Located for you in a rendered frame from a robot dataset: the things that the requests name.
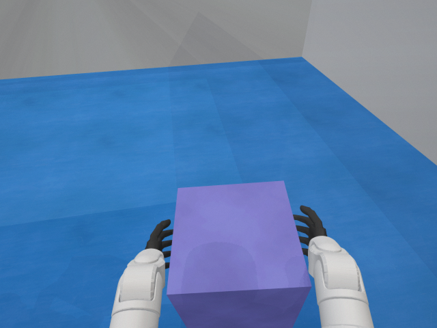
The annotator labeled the right robot hand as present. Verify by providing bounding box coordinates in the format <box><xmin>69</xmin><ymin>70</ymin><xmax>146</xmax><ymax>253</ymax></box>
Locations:
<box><xmin>293</xmin><ymin>205</ymin><xmax>327</xmax><ymax>256</ymax></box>

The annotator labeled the robot right forearm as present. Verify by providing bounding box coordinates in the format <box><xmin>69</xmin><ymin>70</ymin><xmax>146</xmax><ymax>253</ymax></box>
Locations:
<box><xmin>308</xmin><ymin>236</ymin><xmax>374</xmax><ymax>328</ymax></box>

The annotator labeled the robot left forearm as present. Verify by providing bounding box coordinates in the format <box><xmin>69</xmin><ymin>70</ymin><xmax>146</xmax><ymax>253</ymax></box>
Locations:
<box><xmin>109</xmin><ymin>249</ymin><xmax>165</xmax><ymax>328</ymax></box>

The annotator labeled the carton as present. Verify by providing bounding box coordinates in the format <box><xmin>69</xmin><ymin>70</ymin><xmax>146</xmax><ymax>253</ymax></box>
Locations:
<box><xmin>167</xmin><ymin>180</ymin><xmax>312</xmax><ymax>328</ymax></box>

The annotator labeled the left robot hand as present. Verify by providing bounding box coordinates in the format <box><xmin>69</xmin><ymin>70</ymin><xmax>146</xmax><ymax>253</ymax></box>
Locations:
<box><xmin>145</xmin><ymin>219</ymin><xmax>173</xmax><ymax>269</ymax></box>

